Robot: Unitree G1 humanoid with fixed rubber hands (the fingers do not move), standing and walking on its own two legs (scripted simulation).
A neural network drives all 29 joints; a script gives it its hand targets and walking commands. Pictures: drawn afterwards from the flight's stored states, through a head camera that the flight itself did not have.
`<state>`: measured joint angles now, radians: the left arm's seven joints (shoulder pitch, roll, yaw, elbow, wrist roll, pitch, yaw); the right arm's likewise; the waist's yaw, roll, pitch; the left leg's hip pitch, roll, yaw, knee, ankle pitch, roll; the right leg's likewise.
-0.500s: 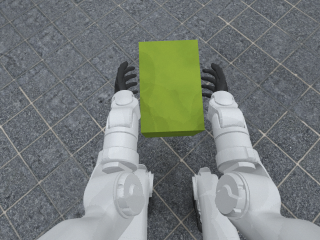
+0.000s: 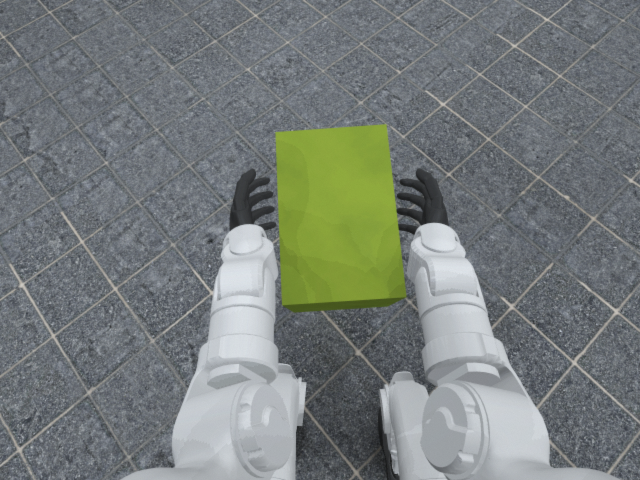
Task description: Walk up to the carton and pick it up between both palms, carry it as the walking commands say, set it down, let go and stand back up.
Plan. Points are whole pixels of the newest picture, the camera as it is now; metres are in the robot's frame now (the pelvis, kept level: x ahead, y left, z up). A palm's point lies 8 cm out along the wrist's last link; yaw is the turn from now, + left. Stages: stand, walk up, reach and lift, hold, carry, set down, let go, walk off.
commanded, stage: reach and lift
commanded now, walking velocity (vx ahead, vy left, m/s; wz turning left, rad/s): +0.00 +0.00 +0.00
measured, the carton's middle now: (336, 226) +0.46 +0.01 -0.12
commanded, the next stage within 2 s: none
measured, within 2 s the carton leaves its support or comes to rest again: neither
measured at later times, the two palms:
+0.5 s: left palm (232, 224) +0.39 +0.13 +0.04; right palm (446, 222) +0.39 -0.10 +0.04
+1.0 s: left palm (210, 204) +0.37 +0.13 +0.12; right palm (474, 209) +0.37 -0.11 +0.11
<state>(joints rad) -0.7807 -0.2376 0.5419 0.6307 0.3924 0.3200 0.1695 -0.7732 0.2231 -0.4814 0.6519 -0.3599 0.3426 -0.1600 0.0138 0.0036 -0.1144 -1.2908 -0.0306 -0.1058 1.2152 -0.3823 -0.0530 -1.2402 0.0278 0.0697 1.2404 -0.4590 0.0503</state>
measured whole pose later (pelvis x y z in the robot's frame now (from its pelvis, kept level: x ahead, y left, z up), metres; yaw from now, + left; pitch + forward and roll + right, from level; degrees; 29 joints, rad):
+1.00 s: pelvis +0.03 +0.00 +0.11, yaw +0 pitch +6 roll +0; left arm -0.55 -0.25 0.42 0.57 0.38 0.41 0.15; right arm -0.54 0.25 -0.40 0.59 -0.35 0.41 -0.13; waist 0.02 -0.01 0.01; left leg -0.51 -0.01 -0.08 0.61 -0.20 -0.03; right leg -0.47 0.00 0.09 0.63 -0.26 0.04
